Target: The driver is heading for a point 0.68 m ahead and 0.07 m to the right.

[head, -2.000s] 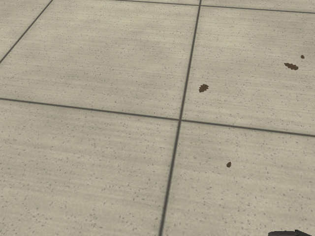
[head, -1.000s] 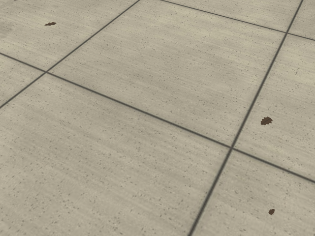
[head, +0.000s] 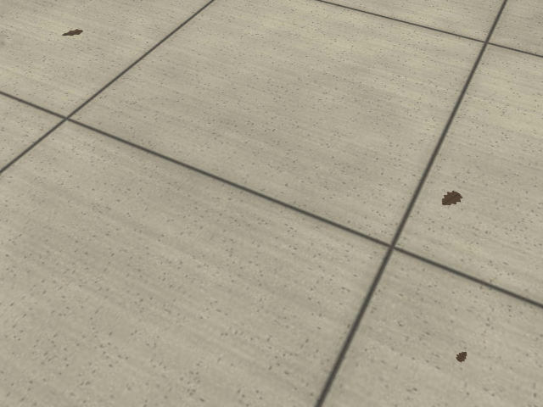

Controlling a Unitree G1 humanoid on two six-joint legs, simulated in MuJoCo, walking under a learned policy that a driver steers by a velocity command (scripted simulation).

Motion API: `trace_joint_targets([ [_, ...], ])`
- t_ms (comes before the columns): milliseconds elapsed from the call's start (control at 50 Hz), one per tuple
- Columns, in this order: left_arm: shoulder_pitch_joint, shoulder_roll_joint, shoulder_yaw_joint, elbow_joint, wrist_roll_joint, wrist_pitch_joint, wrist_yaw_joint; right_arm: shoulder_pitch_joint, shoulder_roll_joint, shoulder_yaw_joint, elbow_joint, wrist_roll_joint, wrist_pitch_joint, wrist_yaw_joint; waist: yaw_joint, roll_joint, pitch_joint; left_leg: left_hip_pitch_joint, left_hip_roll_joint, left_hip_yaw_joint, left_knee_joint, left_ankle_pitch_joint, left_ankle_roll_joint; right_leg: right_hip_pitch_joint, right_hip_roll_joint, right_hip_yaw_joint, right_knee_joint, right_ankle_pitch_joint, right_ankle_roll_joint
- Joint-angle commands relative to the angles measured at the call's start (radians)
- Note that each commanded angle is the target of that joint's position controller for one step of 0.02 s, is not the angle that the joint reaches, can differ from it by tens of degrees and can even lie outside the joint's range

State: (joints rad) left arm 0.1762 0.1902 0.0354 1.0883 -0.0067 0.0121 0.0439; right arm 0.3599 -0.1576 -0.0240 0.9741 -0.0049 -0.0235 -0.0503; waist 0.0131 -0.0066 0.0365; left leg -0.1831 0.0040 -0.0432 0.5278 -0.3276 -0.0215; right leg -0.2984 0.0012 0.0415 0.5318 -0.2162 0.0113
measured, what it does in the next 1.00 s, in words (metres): walks ahead: left foot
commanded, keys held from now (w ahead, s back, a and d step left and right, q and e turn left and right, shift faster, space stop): no key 0.34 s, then w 0.66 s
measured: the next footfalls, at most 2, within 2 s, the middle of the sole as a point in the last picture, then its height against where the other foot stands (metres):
left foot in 1.00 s outside the picture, level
right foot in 1.56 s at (326, 331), level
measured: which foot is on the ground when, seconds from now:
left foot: down 0.00-0.58, up 0.60-0.98, down 1.00-1.00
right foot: down 0.00-1.00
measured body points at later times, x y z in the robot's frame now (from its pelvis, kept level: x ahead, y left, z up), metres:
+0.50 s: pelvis +0.03 -0.01 +0.01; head +0.03 -0.01 +0.46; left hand +0.05 +0.25 -0.14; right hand -0.01 -0.25 -0.14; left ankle -0.03 +0.13 -0.73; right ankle +0.03 -0.12 -0.72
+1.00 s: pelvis +0.24 +0.03 -0.02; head +0.26 +0.04 +0.43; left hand +0.13 +0.28 -0.16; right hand +0.46 -0.20 -0.10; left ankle +0.37 +0.14 -0.74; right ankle +0.04 -0.12 -0.73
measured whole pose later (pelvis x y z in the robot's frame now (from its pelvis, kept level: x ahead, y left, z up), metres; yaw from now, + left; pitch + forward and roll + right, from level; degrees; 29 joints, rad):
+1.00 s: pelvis +0.24 +0.03 -0.02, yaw +1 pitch +2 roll -2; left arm 0.50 0.23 0.04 1.06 -0.01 -0.06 0.02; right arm 0.02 -0.23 -0.04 0.81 0.03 -0.10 0.04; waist 0.07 0.01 0.01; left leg -0.53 0.04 0.04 0.57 -0.08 0.08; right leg 0.14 -0.03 -0.02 0.31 -0.46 0.03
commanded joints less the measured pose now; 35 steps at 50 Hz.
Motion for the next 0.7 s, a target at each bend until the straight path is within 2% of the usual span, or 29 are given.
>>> trace_joint_targets([
  [20,0.020,0.094,0.012,-0.024,0.000,-0.006,0.003,0.078,-0.083,-0.014,-0.006,0.001,-0.006,-0.002,0.000,0.011,0.014,-0.108,0.009,0.000,-0.116,0.100,0.028,0.078,-0.019,0.019,-0.090,0.046,-0.043],
  [340,0.061,0.087,0.000,-0.010,0.000,-0.006,0.005,0.089,-0.075,-0.004,0.051,0.003,-0.005,0.002,-0.005,0.012,0.023,-0.107,0.007,0.007,-0.127,0.099,0.028,0.085,-0.015,0.014,-0.092,0.062,-0.040],
  [360,0.084,0.071,-0.005,0.004,0.001,-0.006,0.004,0.115,-0.059,0.001,0.068,0.002,-0.004,0.003,-0.007,0.011,-0.004,-0.096,-0.002,0.018,-0.136,0.002,0.029,0.099,-0.006,0.005,-0.099,-0.039,-0.041],
  [380,0.079,0.138,0.024,-0.028,0.032,-0.028,-0.071,0.098,-0.159,-0.032,0.036,-0.003,-0.020,0.087,0.013,0.026,0.071,-0.178,0.021,-0.030,-0.240,-0.358,0.066,0.044,-0.007,0.008,-0.166,-0.387,-0.032],
  [400,0.063,0.166,0.040,-0.038,0.039,-0.041,-0.099,0.094,-0.210,-0.059,0.032,-0.017,-0.031,0.121,-0.011,0.034,0.142,-0.196,0.056,-0.069,-0.275,-0.466,0.102,-0.009,0.005,0.007,-0.157,-0.482,-0.033],
  [420,0.065,0.134,0.041,-0.045,0.043,-0.046,-0.100,0.136,-0.196,-0.064,0.042,-0.027,-0.040,0.125,-0.030,0.071,0.122,-0.146,0.108,-0.123,-0.304,-0.500,0.136,-0.026,0.015,-0.010,-0.115,-0.457,-0.021],
  [440,0.053,0.093,0.041,-0.054,0.047,-0.052,-0.084,0.186,-0.173,-0.066,0.063,-0.027,-0.051,0.112,-0.053,0.126,0.102,-0.045,0.184,-0.205,-0.333,-0.491,0.181,-0.072,0.032,-0.048,-0.039,-0.341,0.004],
  [460,0.012,0.062,0.040,-0.077,0.057,-0.066,-0.061,0.158,-0.165,-0.065,0.056,-0.019,-0.064,0.087,-0.055,0.167,0.109,0.019,0.265,-0.273,-0.350,-0.456,0.219,-0.133,0.037,-0.092,0.023,-0.219,0.020],
  [480,-0.020,0.043,0.038,-0.104,0.062,-0.085,-0.042,0.079,-0.156,-0.060,0.023,-0.020,-0.072,0.062,-0.042,0.167,0.091,-0.008,0.309,-0.303,-0.371,-0.367,0.238,-0.093,0.009,-0.065,0.064,-0.148,-0.004],
  [500,-0.019,0.058,0.031,-0.081,-0.050,-0.088,-0.027,0.060,-0.195,-0.071,0.033,0.054,-0.043,0.017,-0.031,0.188,0.087,-0.004,0.234,-0.274,-0.327,-0.236,0.205,-0.087,0.008,-0.061,0.050,-0.075,-0.037],
  [520,0.038,0.067,0.032,-0.071,-0.058,-0.096,-0.024,0.058,-0.195,-0.069,0.023,0.055,-0.033,0.000,-0.010,0.169,0.065,-0.002,0.208,-0.215,-0.302,-0.211,0.183,-0.034,0.025,-0.088,-0.014,-0.104,-0.059],
  [540,0.106,0.057,0.032,-0.044,-0.048,-0.100,-0.023,0.053,-0.203,-0.069,0.020,0.052,-0.028,-0.002,0.017,0.174,0.067,-0.082,0.187,-0.193,-0.277,-0.228,0.168,0.090,0.036,-0.099,-0.080,-0.113,-0.072],
  [560,0.202,0.074,0.041,-0.012,-0.042,-0.100,-0.022,0.022,-0.184,-0.063,0.006,0.047,-0.030,-0.001,0.057,0.151,0.062,-0.179,0.150,-0.154,-0.202,-0.190,0.142,0.228,0.014,-0.062,-0.107,-0.089,-0.077],
  [580,0.321,0.139,0.061,0.016,-0.041,-0.101,-0.018,-0.028,-0.120,-0.046,-0.020,0.039,-0.041,0.004,0.105,-0.008,0.039,-0.333,0.060,-0.034,0.038,-0.081,0.086,0.381,-0.106,0.132,-0.192,-0.179,-0.121],
  [600,0.463,0.259,0.088,0.041,-0.039,-0.104,-0.029,-0.062,-0.058,-0.030,-0.064,0.035,-0.060,0.004,0.148,-0.275,-0.005,-0.524,-0.027,0.080,0.352,-0.136,0.039,0.498,-0.313,0.501,-0.340,-0.334,-0.249],
  [620,0.447,0.210,0.067,0.038,-0.014,-0.121,-0.035,-0.102,-0.093,-0.035,-0.088,0.049,-0.078,0.011,0.127,-0.215,0.021,-0.638,0.010,-0.026,0.600,-0.200,0.058,0.466,-0.401,0.678,-0.389,-0.387,-0.308],
  [640,0.348,0.155,0.047,0.005,-0.004,-0.132,-0.037,-0.105,-0.123,-0.040,-0.093,0.063,-0.094,0.028,0.077,-0.132,0.072,-0.708,0.064,-0.056,0.711,-0.120,0.087,0.435,-0.373,0.578,-0.380,-0.357,-0.285],
  [660,0.283,0.139,0.036,-0.021,-0.001,-0.133,-0.041,-0.098,-0.129,-0.041,-0.084,0.059,-0.105,0.041,0.053,-0.103,0.069,-0.721,0.093,-0.044,0.732,-0.031,0.104,0.417,-0.323,0.468,-0.384,-0.290,-0.254],
  [700,0.241,0.103,0.014,-0.039,-0.004,-0.120,-0.046,-0.122,-0.152,-0.054,-0.089,0.039,-0.113,0.052,0.028,-0.055,0.080,-0.691,0.140,-0.019,0.664,0.075,0.099,0.361,-0.266,0.300,-0.410,-0.087,-0.212],
])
